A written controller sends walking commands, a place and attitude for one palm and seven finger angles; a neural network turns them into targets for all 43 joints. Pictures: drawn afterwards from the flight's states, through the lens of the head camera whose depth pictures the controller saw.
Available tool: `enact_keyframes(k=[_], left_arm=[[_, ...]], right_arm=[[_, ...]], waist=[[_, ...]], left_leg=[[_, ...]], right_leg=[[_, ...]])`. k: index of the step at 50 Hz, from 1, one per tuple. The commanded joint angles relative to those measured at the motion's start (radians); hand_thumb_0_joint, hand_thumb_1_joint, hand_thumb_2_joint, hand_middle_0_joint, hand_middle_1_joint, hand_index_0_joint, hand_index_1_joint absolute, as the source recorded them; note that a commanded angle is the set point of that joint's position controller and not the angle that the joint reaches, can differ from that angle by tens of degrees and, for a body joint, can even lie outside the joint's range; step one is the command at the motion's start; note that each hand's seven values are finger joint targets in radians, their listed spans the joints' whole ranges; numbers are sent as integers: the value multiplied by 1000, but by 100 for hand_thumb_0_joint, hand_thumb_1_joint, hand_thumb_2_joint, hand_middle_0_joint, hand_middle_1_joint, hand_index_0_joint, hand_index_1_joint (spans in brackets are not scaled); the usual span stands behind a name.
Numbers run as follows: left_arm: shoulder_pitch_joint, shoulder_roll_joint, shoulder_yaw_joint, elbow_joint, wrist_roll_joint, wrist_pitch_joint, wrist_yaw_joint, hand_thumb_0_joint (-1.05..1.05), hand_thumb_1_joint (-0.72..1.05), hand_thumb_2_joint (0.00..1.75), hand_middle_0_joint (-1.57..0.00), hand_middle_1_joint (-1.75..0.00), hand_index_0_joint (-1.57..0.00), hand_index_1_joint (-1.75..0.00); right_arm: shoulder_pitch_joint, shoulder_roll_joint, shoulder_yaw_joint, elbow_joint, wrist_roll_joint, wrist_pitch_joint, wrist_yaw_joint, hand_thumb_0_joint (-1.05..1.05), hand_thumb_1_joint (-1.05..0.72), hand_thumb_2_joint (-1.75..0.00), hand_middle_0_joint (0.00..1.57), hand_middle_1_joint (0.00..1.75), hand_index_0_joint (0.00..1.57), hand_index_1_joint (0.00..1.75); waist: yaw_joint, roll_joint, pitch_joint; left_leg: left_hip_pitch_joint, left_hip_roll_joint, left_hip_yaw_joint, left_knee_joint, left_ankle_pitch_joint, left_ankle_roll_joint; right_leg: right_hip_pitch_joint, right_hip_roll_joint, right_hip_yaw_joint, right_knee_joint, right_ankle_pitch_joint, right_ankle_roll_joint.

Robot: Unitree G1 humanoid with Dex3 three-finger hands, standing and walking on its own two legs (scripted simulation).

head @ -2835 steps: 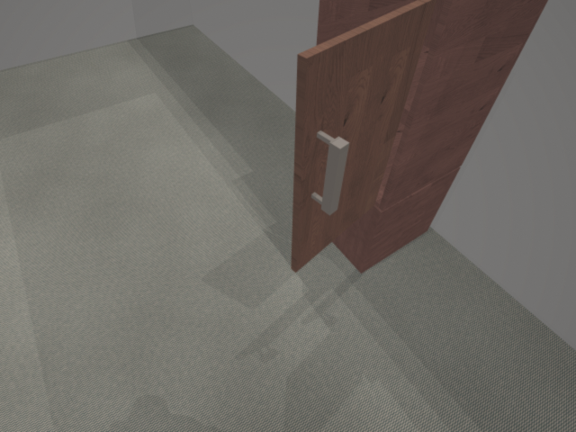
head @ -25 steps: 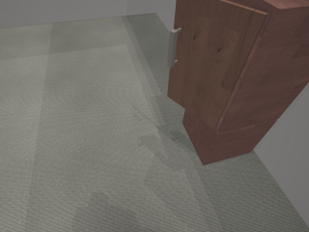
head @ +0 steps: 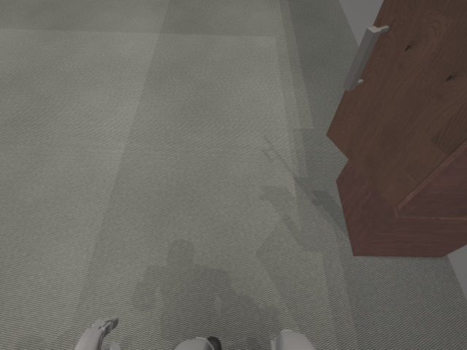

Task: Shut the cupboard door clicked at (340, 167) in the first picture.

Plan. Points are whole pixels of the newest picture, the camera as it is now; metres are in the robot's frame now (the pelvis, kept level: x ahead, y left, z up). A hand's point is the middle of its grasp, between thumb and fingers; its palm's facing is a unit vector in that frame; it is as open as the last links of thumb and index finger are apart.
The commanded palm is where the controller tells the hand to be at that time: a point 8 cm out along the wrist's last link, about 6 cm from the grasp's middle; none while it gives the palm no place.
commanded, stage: walk to a spot facing it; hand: left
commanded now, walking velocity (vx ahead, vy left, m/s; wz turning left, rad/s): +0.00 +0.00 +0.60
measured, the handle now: (365, 59) +0.82 -0.34 +0.01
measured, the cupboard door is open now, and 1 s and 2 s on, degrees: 28 28 28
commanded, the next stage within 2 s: turn to face it in 1.40 s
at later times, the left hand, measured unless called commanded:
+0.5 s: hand out of the picture -0.01 +0.20 -0.19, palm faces +0.34 -0.90 -0.26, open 7.3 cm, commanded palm none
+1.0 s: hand out of the picture +0.07 +0.19 -0.15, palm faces +0.62 -0.75 -0.24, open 7.3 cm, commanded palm none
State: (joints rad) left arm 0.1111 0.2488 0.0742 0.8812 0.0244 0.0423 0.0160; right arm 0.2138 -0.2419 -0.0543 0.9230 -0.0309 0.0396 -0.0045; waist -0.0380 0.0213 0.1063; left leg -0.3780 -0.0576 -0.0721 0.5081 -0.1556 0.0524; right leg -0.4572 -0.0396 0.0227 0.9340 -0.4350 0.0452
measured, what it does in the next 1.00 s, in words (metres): walks ahead, turning left: right foot, then left foot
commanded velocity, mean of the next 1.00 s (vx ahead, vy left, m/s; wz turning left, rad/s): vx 0.19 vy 0.00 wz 0.60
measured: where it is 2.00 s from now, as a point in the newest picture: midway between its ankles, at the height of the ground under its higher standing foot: (168, 287)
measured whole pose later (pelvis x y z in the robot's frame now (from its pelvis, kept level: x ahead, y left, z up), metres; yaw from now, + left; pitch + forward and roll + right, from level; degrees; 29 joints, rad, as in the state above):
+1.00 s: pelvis +0.15 +0.01 +0.01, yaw +40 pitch +2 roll +1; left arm 0.27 0.18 0.05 0.93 0.03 -0.05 0.00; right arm 0.22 -0.24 -0.08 0.93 -0.02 0.03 0.04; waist -0.04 0.00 0.06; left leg -0.57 0.05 0.04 1.08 -0.31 -0.02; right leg -0.15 -0.12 -0.22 0.42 -0.29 0.02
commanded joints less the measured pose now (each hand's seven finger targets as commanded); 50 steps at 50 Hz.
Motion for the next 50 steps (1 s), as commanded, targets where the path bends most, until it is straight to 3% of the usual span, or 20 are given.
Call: enact_keyframes(k=[1,5,6,7,8,11,15,21,22,23,24,28,34,37,38,39,40,41,44,50], left_arm=[[62,75,14,-69,3,-17,5,0,90,90,-20,-30,-20,-30],[173,115,24,-58,0,-27,11,0,90,90,-20,-30,-20,-30],[200,167,37,-59,7,-34,17,0,90,90,-20,-30,-20,-30],[183,252,52,-75,22,-40,22,0,90,90,-20,-30,-20,-30],[85,241,32,-96,11,-32,23,0,90,90,-20,-30,-20,-30],[-21,142,17,-109,9,-44,29,0,90,90,-20,-30,-20,-30],[149,183,30,-59,10,-52,27,0,90,90,-20,-30,-20,-30],[181,204,46,-51,-1,-41,18,0,90,90,-20,-30,-20,-30],[188,169,40,-69,-9,-37,12,0,90,90,-20,-30,-20,-30],[146,91,14,-120,-9,-37,1,0,90,90,-20,-30,-20,-30],[57,103,9,-157,4,-29,1,0,90,90,-20,-30,-20,-30],[1,97,19,-109,2,-42,-23,0,90,90,-20,-30,-20,-30],[27,83,13,-97,2,-48,-45,0,90,90,-20,-30,-20,-30],[179,104,28,-52,7,-63,-45,0,90,90,-20,-30,-20,-30],[297,161,44,-24,11,-77,-35,0,90,90,-20,-30,-20,-30],[385,264,65,-13,24,-88,-17,0,90,90,-20,-30,-20,-30],[345,248,52,-26,8,-79,-5,0,90,90,-20,-30,-20,-30],[263,229,52,-40,10,-82,0,0,90,90,-20,-30,-20,-30],[136,109,23,-48,9,-106,0,0,90,90,-20,-30,-20,-30],[260,111,26,34,9,-122,0,0,90,90,-20,-30,-20,-30]], right_arm=[[26,-207,-69,-68,-4,-5,-5,0,-90,-90,20,30,20,30],[-36,-187,-73,-100,9,4,-1,0,-90,-90,20,30,20,30],[-40,-136,-71,-110,18,7,5,0,-90,-90,20,30,20,30],[-30,-74,-64,-128,20,5,9,0,-90,-90,20,30,20,30],[-31,-113,-71,-127,0,9,14,0,-90,-90,20,30,20,30],[2,-102,-62,-109,4,17,29,0,-90,-90,20,30,20,30],[-103,-67,-33,-141,19,7,37,0,-90,-90,20,30,20,30],[-21,-99,-29,-115,17,-9,33,0,-90,-90,20,30,20,30],[50,-180,-47,-101,7,-19,31,0,-90,-90,20,30,20,30],[138,-300,-77,-82,0,-21,21,0,-90,-90,20,30,20,30],[190,-298,-78,-58,4,-15,11,0,-90,-90,20,30,20,30],[70,-201,-45,-84,1,-40,-8,0,-90,-90,20,30,20,30],[30,-207,-49,-82,-2,-48,0,0,-90,-90,20,30,20,30],[-32,-190,-49,-87,4,-44,3,0,-90,-90,20,30,20,30],[-44,-141,-39,-100,14,-48,6,0,-90,-90,20,30,20,30],[-22,-60,-22,-124,22,-55,10,0,-90,-90,20,30,20,30],[-52,-102,-35,-136,10,-49,16,0,-90,-90,20,30,20,30],[-45,-93,-39,-124,2,-49,22,0,-90,-90,20,30,20,30],[-37,-55,-32,-79,-1,-36,48,0,-90,-90,20,30,20,30],[-127,8,-13,-99,7,-38,69,0,-90,-90,20,30,20,30]], waist=[[6,133,-167],[63,123,-173],[77,-6,-164],[73,-267,-119],[40,-193,-72],[-26,-208,-56],[59,-224,-130],[19,-218,-190],[-21,-18,-243],[-71,315,-261],[-96,179,-224],[-29,154,-105],[6,143,-62],[90,87,-69],[149,-76,-111],[184,-424,-178],[146,-319,-89],[104,-279,-58],[27,-161,-34],[67,-178,-56]], left_leg=[[125,226,-344,-203,-67,100],[-21,145,-321,-113,-72,41],[-151,64,-249,25,-198,-17],[-283,-72,-31,322,-359,-101],[-235,-19,-29,571,-411,-92],[-224,70,8,730,-290,-102],[-157,57,116,412,-326,-115],[159,33,165,-25,-106,-70],[373,177,-11,-98,95,-7],[513,448,-379,-124,356,157],[471,494,-401,-151,176,217],[308,307,-269,-193,-53,133],[133,236,-239,-232,-287,115],[-87,172,-211,-97,-389,77],[-251,80,-132,98,-444,32],[-388,-50,39,481,-506,-33],[-403,31,-13,684,-478,-33],[-410,72,-24,792,-391,-31],[-312,144,20,762,-156,-58],[-289,128,148,399,-134,-60]], right_leg=[[53,43,-16,-125,14,10],[316,65,-24,-452,141,-2],[411,-70,110,-614,65,-44],[376,-360,444,-757,-57,-167],[205,-435,407,-757,3,-221],[207,-288,148,-618,327,-201],[441,-273,5,-467,849,-167],[373,-254,-99,-277,800,-74],[161,-196,-163,-98,506,-16],[-144,-57,-175,120,-232,40],[-224,-74,-69,188,-242,21],[-207,-75,-20,152,0,20],[12,-11,-86,-195,77,22],[340,38,-114,-365,156,19],[547,-64,17,-519,20,-4],[638,-385,437,-730,-270,-108],[483,-476,555,-822,-407,-168],[381,-464,550,-820,-473,-192],[255,-334,105,-762,-43,-136],[467,-300,-170,-681,473,-124]])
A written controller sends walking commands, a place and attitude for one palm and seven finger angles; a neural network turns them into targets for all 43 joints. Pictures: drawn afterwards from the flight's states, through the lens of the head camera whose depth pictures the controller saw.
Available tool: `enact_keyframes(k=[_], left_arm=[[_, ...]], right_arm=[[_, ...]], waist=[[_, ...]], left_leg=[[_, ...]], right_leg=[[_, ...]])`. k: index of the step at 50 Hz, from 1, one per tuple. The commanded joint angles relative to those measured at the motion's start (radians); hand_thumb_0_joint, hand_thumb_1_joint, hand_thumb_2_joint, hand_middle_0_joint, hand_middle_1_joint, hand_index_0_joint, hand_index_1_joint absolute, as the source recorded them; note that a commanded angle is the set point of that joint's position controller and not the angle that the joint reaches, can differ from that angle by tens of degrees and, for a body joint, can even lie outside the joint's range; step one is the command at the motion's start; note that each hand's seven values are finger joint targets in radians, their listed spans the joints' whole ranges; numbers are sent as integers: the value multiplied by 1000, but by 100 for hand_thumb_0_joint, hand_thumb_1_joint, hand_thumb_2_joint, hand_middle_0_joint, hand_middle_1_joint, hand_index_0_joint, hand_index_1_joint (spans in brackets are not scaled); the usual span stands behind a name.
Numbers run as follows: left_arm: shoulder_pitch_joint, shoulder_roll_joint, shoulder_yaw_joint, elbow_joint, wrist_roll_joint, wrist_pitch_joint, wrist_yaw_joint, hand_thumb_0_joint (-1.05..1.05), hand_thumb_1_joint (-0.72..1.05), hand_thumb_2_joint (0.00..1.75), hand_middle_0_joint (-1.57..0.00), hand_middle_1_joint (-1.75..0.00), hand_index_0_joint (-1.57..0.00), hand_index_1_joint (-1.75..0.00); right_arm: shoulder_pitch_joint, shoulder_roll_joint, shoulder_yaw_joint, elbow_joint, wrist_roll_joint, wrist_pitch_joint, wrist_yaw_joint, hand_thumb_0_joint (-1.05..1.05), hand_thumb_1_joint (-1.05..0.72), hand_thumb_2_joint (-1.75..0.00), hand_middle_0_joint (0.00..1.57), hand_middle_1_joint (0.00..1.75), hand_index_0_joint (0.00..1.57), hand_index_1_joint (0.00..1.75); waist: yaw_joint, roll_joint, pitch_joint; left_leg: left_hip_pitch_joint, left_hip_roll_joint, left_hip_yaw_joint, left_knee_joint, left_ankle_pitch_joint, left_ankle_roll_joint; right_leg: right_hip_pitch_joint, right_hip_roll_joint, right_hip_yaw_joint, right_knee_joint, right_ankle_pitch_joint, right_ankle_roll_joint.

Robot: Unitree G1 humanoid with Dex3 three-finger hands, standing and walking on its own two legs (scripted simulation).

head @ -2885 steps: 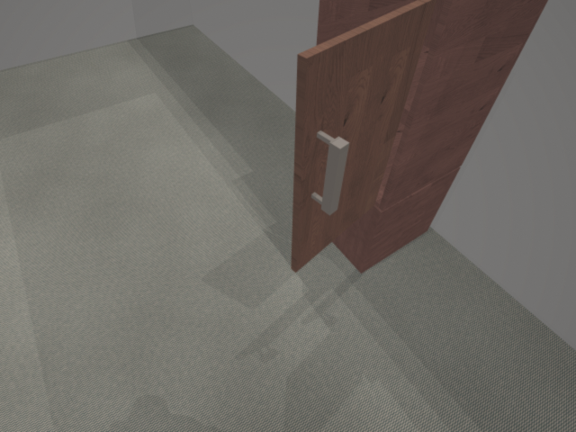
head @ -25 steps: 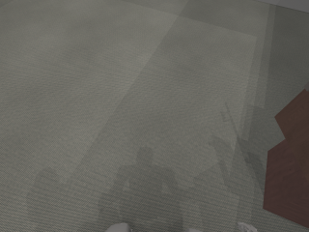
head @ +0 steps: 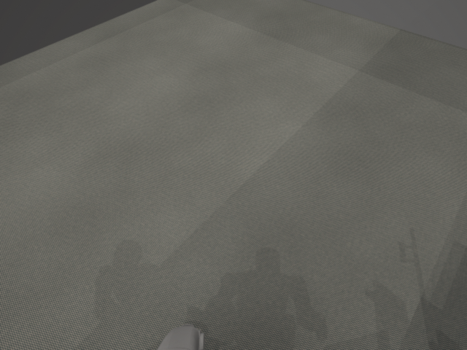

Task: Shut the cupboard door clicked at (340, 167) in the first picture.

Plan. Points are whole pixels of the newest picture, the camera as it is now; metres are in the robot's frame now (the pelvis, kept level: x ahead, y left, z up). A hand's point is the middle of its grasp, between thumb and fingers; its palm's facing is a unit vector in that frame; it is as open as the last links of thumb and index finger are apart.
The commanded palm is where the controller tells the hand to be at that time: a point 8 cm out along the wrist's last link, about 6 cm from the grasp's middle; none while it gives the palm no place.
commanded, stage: walk to a spot facing it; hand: left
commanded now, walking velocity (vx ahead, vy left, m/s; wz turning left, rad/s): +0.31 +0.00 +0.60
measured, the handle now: out of the picture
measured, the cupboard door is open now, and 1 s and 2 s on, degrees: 28 28 28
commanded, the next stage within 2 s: turn to face it in 0.40 s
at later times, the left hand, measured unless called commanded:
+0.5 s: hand (118, 285) +0.26 +0.26 -0.16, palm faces +0.23 -0.94 -0.24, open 7.3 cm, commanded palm none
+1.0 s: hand (134, 260) +0.33 +0.25 -0.19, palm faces +0.17 -0.97 -0.20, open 7.3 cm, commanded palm none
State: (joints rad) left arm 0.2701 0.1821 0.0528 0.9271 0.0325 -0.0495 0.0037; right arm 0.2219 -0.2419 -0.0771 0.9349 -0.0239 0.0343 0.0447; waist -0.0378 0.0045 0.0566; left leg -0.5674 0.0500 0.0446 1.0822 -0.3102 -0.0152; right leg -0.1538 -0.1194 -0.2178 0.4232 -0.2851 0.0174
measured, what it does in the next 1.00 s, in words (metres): walks ahead: left foot, then right foot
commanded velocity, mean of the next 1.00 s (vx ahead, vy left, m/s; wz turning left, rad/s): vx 0.13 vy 0.00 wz -0.09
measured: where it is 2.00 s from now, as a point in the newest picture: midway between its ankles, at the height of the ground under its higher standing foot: (226, 301)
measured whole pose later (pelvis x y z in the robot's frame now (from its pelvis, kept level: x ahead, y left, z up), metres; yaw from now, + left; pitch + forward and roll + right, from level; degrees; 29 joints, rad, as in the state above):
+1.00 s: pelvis +0.33 +0.06 -0.01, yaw +4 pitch +1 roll -1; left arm 0.27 0.20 0.09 1.00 0.01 0.06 0.00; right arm 0.15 -0.16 -0.02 0.92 -0.02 -0.01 -0.03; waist 0.03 -0.02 0.06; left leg -0.29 0.04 0.05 0.56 -0.28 0.01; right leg -0.36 0.04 0.04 0.71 -0.43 0.00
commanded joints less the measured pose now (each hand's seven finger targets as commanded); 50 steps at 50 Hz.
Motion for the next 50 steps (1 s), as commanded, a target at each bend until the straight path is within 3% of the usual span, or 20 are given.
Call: enact_keyframes(k=[1,5,7,8,9,10,12,15,23,27,28,29,30,31,35,40,45,47,48,50], left_arm=[[111,182,48,-7,0,-30,13,0,90,90,-20,-30,-20,-30],[113,215,57,1,0,-25,10,0,90,90,-20,-30,-20,-30],[71,241,61,-16,-13,-18,5,0,90,90,-20,-30,-20,-30],[76,195,58,-47,-16,-13,-10,0,90,90,-20,-30,-20,-30],[-2,145,38,-120,-18,-11,-21,0,90,90,-20,-30,-20,-30],[-123,163,33,-179,-13,-7,-14,0,90,90,-20,-30,-20,-30],[-88,131,41,-129,-7,0,-10,0,90,90,-20,-30,-20,-30],[19,119,45,-67,5,23,-25,0,90,90,-20,-30,-20,-30],[-110,114,35,-127,-2,28,-31,0,90,90,-20,-30,-20,-30],[49,122,35,-70,-1,8,-19,0,90,90,-20,-30,-20,-30],[135,176,43,-38,3,-5,-10,0,90,90,-20,-30,-20,-30],[198,246,53,-17,8,-12,-1,0,90,90,-20,-30,-20,-30],[183,239,45,-17,-4,-9,5,0,90,90,-20,-30,-20,-30],[106,209,38,-15,-4,-7,11,0,90,90,-20,-30,-20,-30],[-2,139,27,-8,-6,2,21,0,90,90,-20,-30,-20,-30],[18,159,51,7,-6,23,21,0,90,90,-20,-30,-20,-30],[-66,155,61,-22,-17,57,14,0,90,90,-20,-30,-20,-30],[-50,71,47,-59,-29,67,-2,0,90,90,-20,-30,-20,-30],[-65,95,51,-85,-22,66,-9,0,90,90,-20,-30,-20,-30],[-85,117,59,-63,-7,78,-18,0,90,90,-20,-30,-20,-30]], right_arm=[[-158,7,15,-122,0,-36,22,0,-90,-90,20,30,20,30],[-141,-21,13,-132,-1,-53,21,0,-90,-90,20,30,20,30],[73,-90,-9,-79,-9,-59,6,0,-90,-90,20,30,20,30],[212,-212,-42,-52,-18,-62,-10,0,-90,-90,20,30,20,30],[310,-323,-67,-35,-13,-63,-24,0,-90,-90,20,30,20,30],[312,-331,-63,-31,1,-57,-36,0,-90,-90,20,30,20,30],[131,-232,-35,-80,0,-70,-49,0,-90,-90,20,30,20,30],[12,-154,-7,-94,-5,-84,-55,0,-90,-90,20,30,20,30],[42,-147,-15,-56,0,-82,-47,0,-90,-90,20,30,20,30],[40,-99,-6,-31,7,-73,-54,0,-90,-90,20,30,20,30],[71,-57,3,-18,15,-76,-51,0,-90,-90,20,30,20,30],[141,0,13,-18,16,-80,-48,0,-90,-90,20,30,20,30],[145,-24,11,-20,13,-68,-57,0,-90,-90,20,30,20,30],[122,-26,13,0,7,-66,-62,0,-90,-90,20,30,20,30],[81,25,32,27,11,-54,-57,0,-90,-90,20,30,20,30],[21,27,27,-3,15,-33,-68,0,-90,-90,20,30,20,30],[73,-27,18,-9,18,-44,-81,0,-90,-90,20,30,20,30],[100,-176,-4,-27,-3,-50,-93,0,-90,-90,20,30,20,30],[88,-191,-8,-54,-7,-40,-96,0,-90,-90,20,30,20,30],[37,-147,7,-58,-9,-49,-98,0,-90,-90,20,30,20,30]], waist=[[74,-154,2],[53,-170,-35],[-67,-97,-148],[-136,117,-257],[-168,281,-288],[-164,73,-201],[-77,150,-99],[16,153,-77],[19,80,-20],[87,31,-71],[121,-95,-124],[118,-297,-185],[102,-268,-159],[84,-306,-116],[32,-143,-114],[49,-127,-145],[-7,-117,-122],[-13,268,-104],[-17,209,-67],[17,183,-49]], left_leg=[[-84,22,44,-239,24,15],[87,-31,108,-423,-24,58],[475,-97,139,-537,71,87],[756,93,-164,-584,29,176],[853,360,-601,-730,110,306],[750,416,-668,-771,56,340],[501,299,-479,-815,-141,253],[347,185,-301,-823,-41,205],[312,140,-247,-812,111,207],[262,70,-162,-596,177,134],[168,0,-96,-416,66,89],[43,-124,0,-171,-216,41],[49,-79,-44,-39,-363,32],[26,-42,-72,32,-322,25],[144,-3,-18,-149,-168,-11],[158,-35,6,-287,-106,-38],[455,-9,-27,-642,108,-28],[535,351,-366,-804,190,133],[431,425,-406,-825,141,218],[462,357,-292,-776,469,202]], right_leg=[[174,-232,52,-155,367,-96],[207,-256,8,-10,593,-88],[30,-207,-75,296,584,-42],[-249,-121,-78,600,241,7],[-547,21,23,872,-320,44],[-624,-3,157,930,-298,28],[-581,-57,218,882,-163,22],[-436,-42,204,719,-58,33],[-306,33,158,310,86,59],[20,80,140,89,175,26],[180,-32,283,24,187,-17],[295,-260,591,-84,280,-130],[208,-330,687,-143,325,-222],[138,-300,700,-153,364,-253],[37,-146,398,-77,706,-211],[75,-112,451,-60,716,-210],[-168,-23,458,7,311,-114],[-382,177,260,276,-217,-9],[-378,146,241,439,-308,2],[-427,109,243,634,-256,14]])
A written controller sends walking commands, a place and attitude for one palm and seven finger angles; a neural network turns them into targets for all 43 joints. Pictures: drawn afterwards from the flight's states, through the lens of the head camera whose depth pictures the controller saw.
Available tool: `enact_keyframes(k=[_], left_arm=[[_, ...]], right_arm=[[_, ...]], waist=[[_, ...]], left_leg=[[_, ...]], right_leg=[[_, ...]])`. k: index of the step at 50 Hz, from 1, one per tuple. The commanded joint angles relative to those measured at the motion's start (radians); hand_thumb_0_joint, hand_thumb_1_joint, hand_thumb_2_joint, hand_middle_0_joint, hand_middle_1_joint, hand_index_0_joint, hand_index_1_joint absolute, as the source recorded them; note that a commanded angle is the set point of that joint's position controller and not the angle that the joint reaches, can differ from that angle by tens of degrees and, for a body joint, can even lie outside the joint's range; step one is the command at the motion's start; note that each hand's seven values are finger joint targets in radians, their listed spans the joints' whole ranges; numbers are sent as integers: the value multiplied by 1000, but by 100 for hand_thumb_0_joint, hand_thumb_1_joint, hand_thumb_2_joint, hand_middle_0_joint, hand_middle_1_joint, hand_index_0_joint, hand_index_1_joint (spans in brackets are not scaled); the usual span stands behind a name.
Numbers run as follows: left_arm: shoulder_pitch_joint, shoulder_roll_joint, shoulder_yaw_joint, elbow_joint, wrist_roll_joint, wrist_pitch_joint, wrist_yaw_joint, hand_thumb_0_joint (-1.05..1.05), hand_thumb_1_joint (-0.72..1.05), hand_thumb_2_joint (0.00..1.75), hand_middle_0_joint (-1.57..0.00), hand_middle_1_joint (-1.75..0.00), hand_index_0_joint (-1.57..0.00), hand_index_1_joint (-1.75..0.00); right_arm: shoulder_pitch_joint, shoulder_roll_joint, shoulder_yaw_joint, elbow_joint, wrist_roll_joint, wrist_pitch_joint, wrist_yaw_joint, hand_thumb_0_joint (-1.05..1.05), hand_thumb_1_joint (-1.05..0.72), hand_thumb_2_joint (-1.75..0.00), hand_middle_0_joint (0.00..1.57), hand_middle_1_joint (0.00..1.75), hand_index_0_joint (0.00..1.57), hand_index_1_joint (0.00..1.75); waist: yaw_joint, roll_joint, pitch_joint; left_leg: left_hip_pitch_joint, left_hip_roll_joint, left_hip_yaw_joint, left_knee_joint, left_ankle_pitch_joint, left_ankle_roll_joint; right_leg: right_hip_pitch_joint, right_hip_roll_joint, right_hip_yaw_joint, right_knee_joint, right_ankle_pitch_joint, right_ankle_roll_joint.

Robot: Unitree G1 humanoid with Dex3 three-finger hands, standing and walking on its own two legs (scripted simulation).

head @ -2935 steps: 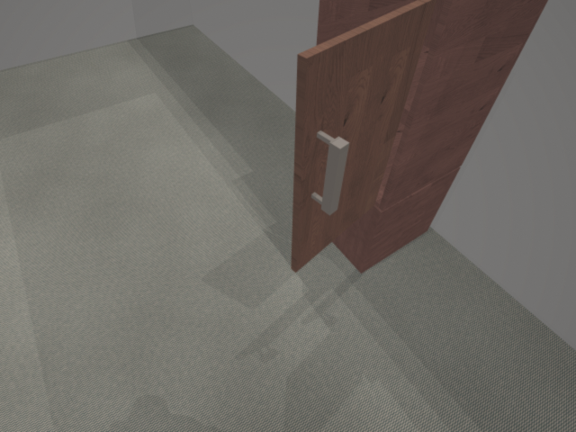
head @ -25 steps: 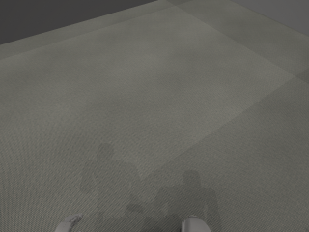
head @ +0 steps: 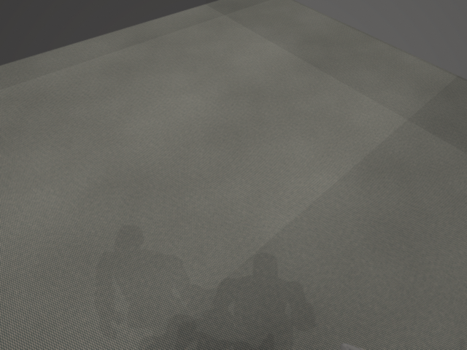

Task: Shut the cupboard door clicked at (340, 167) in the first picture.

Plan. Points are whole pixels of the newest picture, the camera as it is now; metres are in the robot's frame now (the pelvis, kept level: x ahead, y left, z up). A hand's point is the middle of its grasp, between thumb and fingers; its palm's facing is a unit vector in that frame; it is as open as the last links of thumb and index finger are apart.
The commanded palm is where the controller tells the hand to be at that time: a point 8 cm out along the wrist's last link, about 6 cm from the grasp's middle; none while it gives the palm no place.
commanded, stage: turn to face it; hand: left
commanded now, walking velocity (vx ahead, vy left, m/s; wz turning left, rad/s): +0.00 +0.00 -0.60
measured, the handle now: out of the picture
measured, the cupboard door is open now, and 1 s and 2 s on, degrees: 28 28 28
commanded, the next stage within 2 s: none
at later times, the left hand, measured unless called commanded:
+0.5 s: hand (166, 315) +0.20 +0.15 -0.15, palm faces -0.29 -0.92 -0.27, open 7.3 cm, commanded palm none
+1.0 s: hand (209, 278) +0.28 +0.07 -0.15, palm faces -0.58 -0.77 -0.27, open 7.3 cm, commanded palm none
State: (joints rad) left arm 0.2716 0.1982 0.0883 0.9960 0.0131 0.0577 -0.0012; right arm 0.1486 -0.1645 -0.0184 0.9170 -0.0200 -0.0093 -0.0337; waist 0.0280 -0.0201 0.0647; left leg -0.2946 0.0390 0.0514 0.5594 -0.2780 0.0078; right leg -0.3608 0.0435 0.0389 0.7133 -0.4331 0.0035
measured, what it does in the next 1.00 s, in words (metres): steps on the spot, turning right: right foot, then left foot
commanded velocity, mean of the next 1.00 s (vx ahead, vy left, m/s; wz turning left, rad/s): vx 0.00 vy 0.00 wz -0.60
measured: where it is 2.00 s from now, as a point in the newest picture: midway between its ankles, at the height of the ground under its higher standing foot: outside the picture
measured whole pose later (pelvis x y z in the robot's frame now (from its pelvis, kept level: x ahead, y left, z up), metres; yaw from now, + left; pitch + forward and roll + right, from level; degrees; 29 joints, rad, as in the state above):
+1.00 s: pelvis +0.05 -0.03 -0.01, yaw -36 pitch +0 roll -1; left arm 0.12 0.24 0.06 0.87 0.02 0.04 -0.03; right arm 0.23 -0.27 -0.05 0.90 -0.01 0.05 -0.02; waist -0.02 0.06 0.10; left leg -0.36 0.15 0.12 0.89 -0.51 -0.07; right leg -0.30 0.01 -0.06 0.62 -0.32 -0.04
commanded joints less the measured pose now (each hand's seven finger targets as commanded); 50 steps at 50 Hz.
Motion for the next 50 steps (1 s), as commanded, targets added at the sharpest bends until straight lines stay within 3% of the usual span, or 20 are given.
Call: enact_keyframes(k=[1,10,12,13,14,15,20,25,28,29,30,31,34,37,42,45,46,47,48,50], left_arm=[[-74,97,25,-123,7,-25,-17,0,90,90,-20,-30,-20,-30],[-116,88,9,-169,11,-12,-34,0,90,90,-20,-30,-20,-30],[-48,112,14,-154,12,-22,-35,0,90,90,-20,-30,-20,-30],[20,168,24,-137,15,-33,-30,0,90,90,-20,-30,-20,-30],[71,287,46,-126,24,-46,-15,0,90,90,-20,-30,-20,-30],[100,320,47,-125,7,-42,-1,0,90,90,-20,-30,-20,-30],[-122,231,27,-190,17,-35,17,0,90,90,-20,-30,-20,-30],[-108,255,34,-187,18,-30,7,0,90,90,-20,-30,-20,-30],[-160,242,32,-201,6,-18,2,0,90,90,-20,-30,-20,-30],[-167,201,25,-218,-2,-12,-2,0,90,90,-20,-30,-20,-30],[-148,136,11,-237,-8,-9,-14,0,90,90,-20,-30,-20,-30],[-167,147,12,-261,-2,-16,-21,0,90,90,-20,-30,-20,-30],[-161,149,22,-212,6,-9,-37,0,90,90,-20,-30,-20,-30],[-184,117,7,-213,2,0,-44,0,90,90,-20,-30,-20,-30],[-200,106,-2,-219,3,-5,-44,0,90,90,-20,-30,-20,-30],[-102,133,7,-194,7,-15,-41,0,90,90,-20,-30,-20,-30],[-30,186,18,-172,11,-24,-34,0,90,90,-20,-30,-20,-30],[22,302,40,-156,20,-37,-19,0,90,90,-20,-30,-20,-30],[59,335,39,-148,3,-32,-8,0,90,90,-20,-30,-20,-30],[-51,269,36,-169,4,-31,12,0,90,90,-20,-30,-20,-30]], right_arm=[[82,-208,-49,-51,-12,-2,-20,0,-90,-90,20,30,20,30],[82,-247,-75,-56,-10,18,-3,0,-90,-90,20,30,20,30],[51,-259,-80,-63,-5,21,2,0,-90,-90,20,30,20,30],[47,-244,-80,-75,3,21,8,0,-90,-90,20,30,20,30],[29,-158,-61,-118,11,21,15,0,-90,-90,20,30,20,30],[3,-182,-54,-142,10,35,8,0,-90,-90,20,30,20,30],[20,-175,-51,-103,7,33,13,0,-90,-90,20,30,20,30],[43,-160,-45,-112,14,28,12,0,-90,-90,20,30,20,30],[143,-177,-44,-86,16,16,4,0,-90,-90,20,30,20,30],[177,-227,-53,-81,9,6,0,0,-90,-90,20,30,20,30],[186,-326,-71,-91,-5,2,0,0,-90,-90,20,30,20,30],[191,-351,-71,-111,-11,4,-8,0,-90,-90,20,30,20,30],[88,-277,-51,-128,-14,-2,-11,0,-90,-90,20,30,20,30],[122,-264,-52,-110,-13,2,-14,0,-90,-90,20,30,20,30],[146,-283,-72,-84,-10,14,-1,0,-90,-90,20,30,20,30],[98,-290,-79,-88,-3,21,6,0,-90,-90,20,30,20,30],[90,-264,-79,-99,5,22,11,0,-90,-90,20,30,20,30],[56,-173,-57,-144,10,24,16,0,-90,-90,20,30,20,30],[10,-203,-52,-163,8,38,9,0,-90,-90,20,30,20,30],[-3,-209,-59,-135,8,40,1,0,-90,-90,20,30,20,30]], waist=[[-34,172,-73],[-45,224,-60],[-1,171,-92],[33,64,-129],[57,-279,-146],[73,-226,-137],[-25,-136,-136],[-17,-145,-138],[-71,-133,-137],[-85,-17,-139],[-81,289,-130],[-88,290,-116],[-34,202,-79],[-52,207,-106],[-74,241,-109],[-14,191,-118],[20,72,-144],[48,-287,-135],[71,-241,-121],[18,-230,-96]], left_leg=[[211,338,-209,-220,548,169],[163,313,13,-132,433,107],[118,275,67,2,384,47],[27,220,121,164,269,-7],[-251,60,173,413,-266,-72],[-282,43,24,564,-378,-75],[-223,67,-51,511,-188,-86],[-125,9,-13,223,-160,-85],[74,-4,-7,-56,21,-77],[181,89,-112,-201,24,-42],[230,326,-365,-292,67,56],[151,454,-454,-312,139,159],[157,340,-217,-229,437,144],[237,295,-71,-165,607,124],[210,321,-1,-131,538,110],[111,298,60,-7,375,40],[-6,242,103,141,222,-14],[-288,77,169,381,-307,-81],[-317,57,16,540,-375,-81],[-365,84,-71,638,-250,-82]], right_leg=[[-208,-64,-19,360,-81,38],[2,-50,-138,7,51,27],[141,-35,-154,-180,219,9],[284,-107,-59,-286,390,-23],[442,-370,308,-359,703,-137],[359,-466,382,-363,799,-236],[224,-293,217,-337,556,-194],[206,-259,264,-315,550,-185],[82,-201,260,-249,462,-112],[-42,-120,203,-167,306,-56],[-181,17,53,53,-4,9],[-188,-3,-3,252,-184,25],[-207,-62,-7,434,-85,48],[-162,-65,-64,302,-62,56],[-20,-40,-130,60,-20,32],[172,-32,-143,-207,197,6],[325,-110,-42,-323,327,-26],[457,-376,317,-393,609,-135],[351,-454,378,-388,684,-224],[308,-367,356,-393,552,-225]])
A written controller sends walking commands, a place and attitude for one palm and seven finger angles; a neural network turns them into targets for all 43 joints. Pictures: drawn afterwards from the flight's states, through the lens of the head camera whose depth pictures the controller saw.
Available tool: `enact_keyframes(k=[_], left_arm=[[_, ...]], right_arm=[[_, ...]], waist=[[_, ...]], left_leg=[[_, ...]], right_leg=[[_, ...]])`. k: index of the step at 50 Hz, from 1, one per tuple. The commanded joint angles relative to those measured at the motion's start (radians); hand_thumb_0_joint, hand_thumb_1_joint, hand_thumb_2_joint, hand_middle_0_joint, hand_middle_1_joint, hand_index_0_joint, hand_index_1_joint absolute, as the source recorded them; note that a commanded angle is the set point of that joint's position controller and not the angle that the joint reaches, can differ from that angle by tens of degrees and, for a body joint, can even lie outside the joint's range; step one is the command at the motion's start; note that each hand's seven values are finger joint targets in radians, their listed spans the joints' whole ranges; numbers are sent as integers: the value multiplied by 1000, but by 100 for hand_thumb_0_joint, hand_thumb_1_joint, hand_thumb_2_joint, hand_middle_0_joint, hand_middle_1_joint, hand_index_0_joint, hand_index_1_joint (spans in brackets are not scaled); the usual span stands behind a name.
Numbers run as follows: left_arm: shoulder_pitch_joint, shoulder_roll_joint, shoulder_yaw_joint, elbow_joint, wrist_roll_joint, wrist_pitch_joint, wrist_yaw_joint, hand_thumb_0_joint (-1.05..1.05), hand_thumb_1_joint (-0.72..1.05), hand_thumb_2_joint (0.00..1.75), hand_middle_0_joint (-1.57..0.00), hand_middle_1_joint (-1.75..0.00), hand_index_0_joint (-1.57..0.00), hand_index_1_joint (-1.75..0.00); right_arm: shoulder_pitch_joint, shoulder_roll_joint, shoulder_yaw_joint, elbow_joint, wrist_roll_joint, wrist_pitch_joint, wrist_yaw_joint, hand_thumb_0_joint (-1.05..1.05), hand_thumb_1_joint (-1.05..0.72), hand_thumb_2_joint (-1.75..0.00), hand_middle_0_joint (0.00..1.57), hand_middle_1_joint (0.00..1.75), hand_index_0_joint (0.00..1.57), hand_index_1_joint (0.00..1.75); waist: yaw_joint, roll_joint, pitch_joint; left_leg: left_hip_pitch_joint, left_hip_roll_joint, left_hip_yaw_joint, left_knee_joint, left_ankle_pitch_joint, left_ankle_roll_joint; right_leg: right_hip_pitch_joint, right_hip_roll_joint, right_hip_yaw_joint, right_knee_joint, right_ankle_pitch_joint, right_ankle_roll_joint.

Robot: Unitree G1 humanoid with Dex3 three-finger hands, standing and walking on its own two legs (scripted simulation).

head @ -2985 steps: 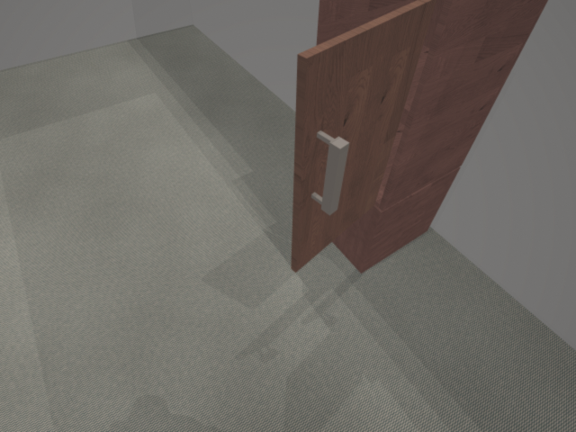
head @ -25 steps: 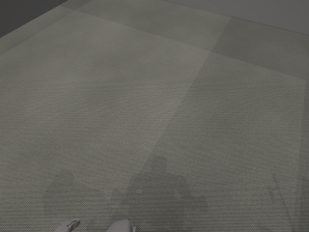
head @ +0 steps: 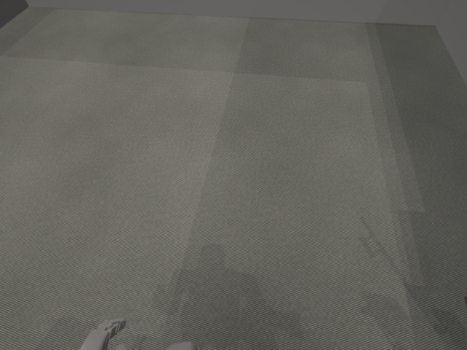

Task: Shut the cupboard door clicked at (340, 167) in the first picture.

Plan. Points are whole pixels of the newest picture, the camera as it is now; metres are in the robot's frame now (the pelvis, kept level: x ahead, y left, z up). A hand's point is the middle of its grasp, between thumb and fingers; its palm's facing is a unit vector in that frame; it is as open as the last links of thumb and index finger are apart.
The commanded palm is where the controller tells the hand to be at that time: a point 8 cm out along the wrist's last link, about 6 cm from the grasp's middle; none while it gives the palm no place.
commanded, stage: turn to face it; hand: left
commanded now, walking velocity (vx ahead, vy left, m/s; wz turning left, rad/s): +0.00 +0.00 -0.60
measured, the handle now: out of the picture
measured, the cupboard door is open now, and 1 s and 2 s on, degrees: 28 28 28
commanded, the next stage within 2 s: take the last steps up to it in 1.94 s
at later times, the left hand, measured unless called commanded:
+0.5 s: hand (136, 328) +0.17 +0.21 -0.15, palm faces -0.25 -0.95 -0.21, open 7.3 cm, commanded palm none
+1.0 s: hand (182, 296) +0.24 +0.13 -0.16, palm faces -0.53 -0.82 -0.22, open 7.3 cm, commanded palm none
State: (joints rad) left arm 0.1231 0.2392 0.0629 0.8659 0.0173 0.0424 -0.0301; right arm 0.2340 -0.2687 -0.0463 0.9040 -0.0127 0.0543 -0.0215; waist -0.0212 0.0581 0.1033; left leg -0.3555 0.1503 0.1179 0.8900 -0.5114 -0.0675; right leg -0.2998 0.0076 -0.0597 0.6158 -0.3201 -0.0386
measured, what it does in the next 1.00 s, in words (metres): steps on the spot, turning right: left foot, then right foot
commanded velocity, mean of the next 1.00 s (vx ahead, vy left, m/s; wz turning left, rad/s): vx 0.00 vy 0.00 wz -0.60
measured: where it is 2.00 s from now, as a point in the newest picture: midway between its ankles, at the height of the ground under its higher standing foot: outside the picture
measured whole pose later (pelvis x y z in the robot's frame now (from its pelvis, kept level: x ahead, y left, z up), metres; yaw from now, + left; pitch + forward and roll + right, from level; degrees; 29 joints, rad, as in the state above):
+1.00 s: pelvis +0.06 +0.00 +0.01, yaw -34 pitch +2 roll -1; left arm 0.19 0.24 0.06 0.89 0.02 0.06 -0.01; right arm 0.17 -0.26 -0.03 0.85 0.00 0.02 -0.02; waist 0.00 -0.02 0.07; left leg -0.34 0.04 0.04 0.60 -0.31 -0.08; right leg -0.29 0.05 0.12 0.55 -0.30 0.01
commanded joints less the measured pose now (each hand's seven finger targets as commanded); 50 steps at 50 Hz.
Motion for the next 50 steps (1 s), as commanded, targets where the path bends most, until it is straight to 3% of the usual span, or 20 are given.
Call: enact_keyframes(k=[1,4,10,13,14,15,16,21,28,30,31,32,33,35,37,39,44,48,49,50], left_arm=[[41,201,51,-57,1,-13,41,0,90,90,-20,-30,-20,-30],[28,190,45,-66,6,-21,37,0,90,90,-20,-30,-20,-30],[51,212,58,-55,13,-14,32,0,90,90,-20,-30,-20,-30],[-2,192,57,-65,1,-5,31,0,90,90,-20,-30,-20,-30],[4,147,47,-80,-9,2,26,0,90,90,-20,-30,-20,-30],[31,89,34,-98,-13,2,14,0,90,90,-20,-30,-20,-30],[18,109,38,-119,-5,-4,8,0,90,90,-20,-30,-20,-30],[11,92,40,-65,-1,14,-14,0,90,90,-20,-30,-20,-30],[-28,72,26,-80,0,10,-18,0,90,90,-20,-30,-20,-30],[39,91,30,-63,2,3,-15,0,90,90,-20,-30,-20,-30],[106,128,40,-41,5,-5,-11,0,90,90,-20,-30,-20,-30],[159,240,59,-25,14,-19,3,0,90,90,-20,-30,-20,-30],[202,295,63,-15,1,-19,17,0,90,90,-20,-30,-20,-30],[118,244,64,-30,1,-16,38,0,90,90,-20,-30,-20,-30],[22,198,46,-59,3,-15,38,0,90,90,-20,-30,-20,-30],[26,196,45,-61,6,-21,35,0,90,90,-20,-30,-20,-30],[50,216,55,-52,10,-16,31,0,90,90,-20,-30,-20,-30],[-2,200,56,-59,0,-6,32,0,90,90,-20,-30,-20,-30],[0,161,49,-71,-8,-1,30,0,90,90,-20,-30,-20,-30],[41,99,36,-82,-14,2,20,0,90,90,-20,-30,-20,-30]], right_arm=[[-75,-102,-31,-106,0,-24,-5,0,-90,-90,20,30,20,30],[-49,-80,-26,-89,-3,-21,4,0,-90,-90,20,30,20,30],[-57,-67,-23,-113,8,-33,-1,0,-90,-90,20,30,20,30],[55,-79,-21,-82,10,-50,-11,0,-90,-90,20,30,20,30],[79,-138,-29,-77,2,-60,-16,0,-90,-90,20,30,20,30],[88,-234,-47,-90,-10,-60,-15,0,-90,-90,20,30,20,30],[87,-250,-45,-116,-17,-56,-21,0,-90,-90,20,30,20,30],[-4,-156,-20,-124,-19,-60,-26,0,-90,-90,20,30,20,30],[30,-191,-46,-88,-18,-47,-11,0,-90,-90,20,30,20,30],[5,-192,-51,-86,-12,-41,-5,0,-90,-90,20,30,20,30],[-9,-180,-54,-92,-6,-40,-2,0,-90,-90,20,30,20,30],[-14,-98,-37,-124,3,-38,4,0,-90,-90,20,30,20,30],[-90,-95,-25,-162,1,-28,0,0,-90,-90,20,30,20,30],[-104,-107,-30,-139,2,-24,-10,0,-90,-90,20,30,20,30],[-71,-102,-27,-106,-2,-26,0,0,-90,-90,20,30,20,30],[-57,-85,-25,-95,-3,-24,4,0,-90,-90,20,30,20,30],[-68,-75,-22,-110,4,-31,3,0,-90,-90,20,30,20,30],[38,-82,-20,-83,9,-49,-10,0,-90,-90,20,30,20,30],[71,-127,-26,-77,4,-60,-14,0,-90,-90,20,30,20,30],[85,-221,-44,-83,-9,-63,-13,0,-90,-90,20,30,20,30]], waist=[[37,-265,-125],[18,-203,-150],[31,-223,-155],[-29,-205,-178],[-33,-47,-189],[-29,240,-184],[-31,195,-166],[13,129,-138],[-13,162,-151],[28,128,-152],[64,47,-171],[85,-271,-190],[120,-333,-161],[78,-326,-137],[25,-249,-134],[21,-218,-151],[35,-225,-149],[-18,-213,-178],[-30,-102,-191],[-20,178,-210]], left_leg=[[-266,-19,-136,290,48,-13],[-175,-55,-103,171,100,-23],[-74,-104,-91,-107,79,-12],[158,-112,-94,-428,272,0],[278,7,-217,-562,277,43],[322,252,-459,-620,363,146],[223,350,-511,-622,396,238],[264,179,-159,-517,781,195],[245,209,-72,-454,704,183],[174,187,-23,-361,610,129],[86,142,15,-232,500,77],[-156,5,95,-13,105,6],[-255,-63,-11,178,-153,-9],[-310,-31,-131,300,-40,-5],[-233,-25,-119,250,69,-19],[-177,-51,-96,161,92,-25],[-112,-97,-81,-53,94,-21],[114,-114,-81,-394,269,-6],[238,-30,-161,-531,316,22],[342,203,-396,-577,437,115]], right_leg=[[199,-283,365,-284,393,-164],[154,-228,302,-266,410,-140],[137,-217,403,-240,389,-149],[17,-153,393,-142,352,-68],[-110,-50,317,-43,188,-7],[-249,69,156,181,-181,51],[-243,32,109,366,-303,64],[-244,-25,59,493,-162,100],[-61,-4,-31,130,-119,74],[79,10,-50,-66,45,57],[215,-29,7,-198,158,33],[381,-274,331,-295,381,-59],[305,-408,484,-291,595,-167],[247,-340,486,-298,436,-191],[180,-252,325,-267,418,-149],[160,-224,299,-253,454,-140],[155,-211,374,-242,419,-148],[65,-158,388,-137,425,-76],[-40,-81,334,-56,303,-23],[-201,54,196,141,-55,39]])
